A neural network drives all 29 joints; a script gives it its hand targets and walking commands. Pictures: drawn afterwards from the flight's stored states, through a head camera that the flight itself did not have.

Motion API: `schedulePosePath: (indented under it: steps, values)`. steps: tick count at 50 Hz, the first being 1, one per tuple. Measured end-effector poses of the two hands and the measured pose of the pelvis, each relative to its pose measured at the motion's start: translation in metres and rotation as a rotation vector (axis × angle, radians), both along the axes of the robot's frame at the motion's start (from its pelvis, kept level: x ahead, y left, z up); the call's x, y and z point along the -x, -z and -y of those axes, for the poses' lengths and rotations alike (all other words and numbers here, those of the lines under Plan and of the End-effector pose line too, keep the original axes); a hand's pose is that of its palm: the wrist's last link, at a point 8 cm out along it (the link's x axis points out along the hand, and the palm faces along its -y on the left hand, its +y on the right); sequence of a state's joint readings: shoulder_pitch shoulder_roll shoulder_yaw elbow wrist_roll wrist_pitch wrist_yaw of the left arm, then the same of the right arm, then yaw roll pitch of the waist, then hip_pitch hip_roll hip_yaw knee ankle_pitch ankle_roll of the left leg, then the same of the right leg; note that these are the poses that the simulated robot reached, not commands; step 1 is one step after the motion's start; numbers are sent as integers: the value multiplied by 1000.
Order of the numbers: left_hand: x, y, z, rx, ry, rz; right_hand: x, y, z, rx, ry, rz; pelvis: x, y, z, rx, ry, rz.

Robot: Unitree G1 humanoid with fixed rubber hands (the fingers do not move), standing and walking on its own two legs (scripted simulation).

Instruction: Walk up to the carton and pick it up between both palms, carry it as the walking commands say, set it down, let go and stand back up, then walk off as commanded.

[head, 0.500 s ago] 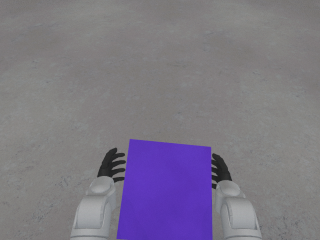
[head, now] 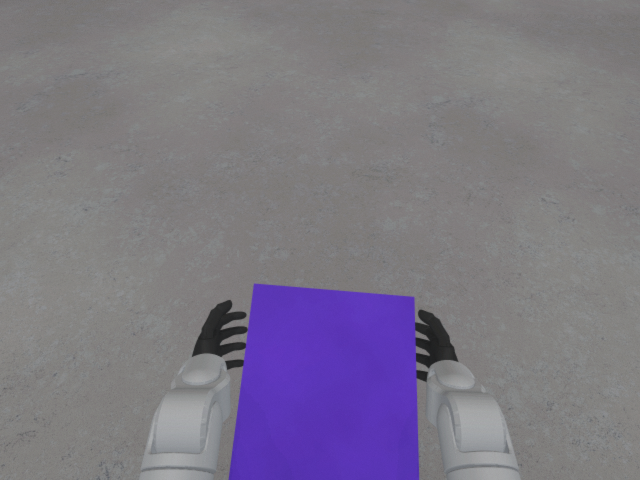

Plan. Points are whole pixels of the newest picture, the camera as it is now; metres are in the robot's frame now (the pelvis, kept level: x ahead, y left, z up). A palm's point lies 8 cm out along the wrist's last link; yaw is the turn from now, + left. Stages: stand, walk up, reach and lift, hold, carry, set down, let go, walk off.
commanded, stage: carry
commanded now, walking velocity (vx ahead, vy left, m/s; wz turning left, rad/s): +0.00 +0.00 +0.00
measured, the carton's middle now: (321, 382) +0.29 +0.01 -0.08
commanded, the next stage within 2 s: none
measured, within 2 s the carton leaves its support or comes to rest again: neither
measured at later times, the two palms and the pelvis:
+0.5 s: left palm (231, 197) +0.59 +0.18 +0.00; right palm (388, 207) +0.59 -0.10 +0.00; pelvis +0.32 +0.04 -0.02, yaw -1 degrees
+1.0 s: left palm (235, 97) +0.95 +0.24 +0.00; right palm (350, 111) +0.94 -0.04 -0.01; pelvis +0.67 +0.11 -0.01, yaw -2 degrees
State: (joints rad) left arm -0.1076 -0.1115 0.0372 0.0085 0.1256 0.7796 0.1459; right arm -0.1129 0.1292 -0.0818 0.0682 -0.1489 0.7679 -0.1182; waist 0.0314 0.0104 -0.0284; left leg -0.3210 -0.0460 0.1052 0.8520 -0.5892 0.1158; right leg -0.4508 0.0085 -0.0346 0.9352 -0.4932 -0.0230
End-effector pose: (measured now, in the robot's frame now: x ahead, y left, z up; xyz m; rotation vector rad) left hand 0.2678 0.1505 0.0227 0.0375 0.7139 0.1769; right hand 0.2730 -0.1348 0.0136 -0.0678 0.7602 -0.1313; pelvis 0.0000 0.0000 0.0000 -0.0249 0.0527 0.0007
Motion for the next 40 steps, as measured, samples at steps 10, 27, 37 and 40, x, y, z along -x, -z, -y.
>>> schedulePosePath:
  steps: [10, 27, 37, 40]
  values:
    - [-117, 11, -13, 49, -35, 22, -126, -1, -14, 58, -23, 15, -116, 8, -8, 16, -66, -29]
    - [-353, 25, -34, 8, 32, -3, -345, 22, -34, 5, 46, 11, -345, 23, -45, 50, -29, -1]
    - [-472, 59, -96, 79, -132, -15, -507, 37, -99, 60, -122, -20, -490, 38, -67, 51, -75, -16]
    - [-517, 56, -111, 44, -115, -23, -550, 40, -112, 28, -120, -27, -533, 37, -83, 23, -35, 9]
